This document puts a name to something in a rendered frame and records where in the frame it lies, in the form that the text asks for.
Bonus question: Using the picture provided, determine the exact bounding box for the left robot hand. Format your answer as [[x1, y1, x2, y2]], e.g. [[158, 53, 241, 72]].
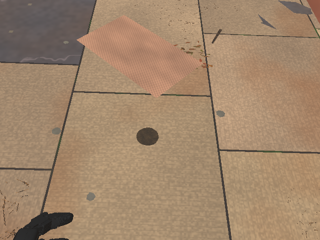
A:
[[13, 212, 74, 240]]

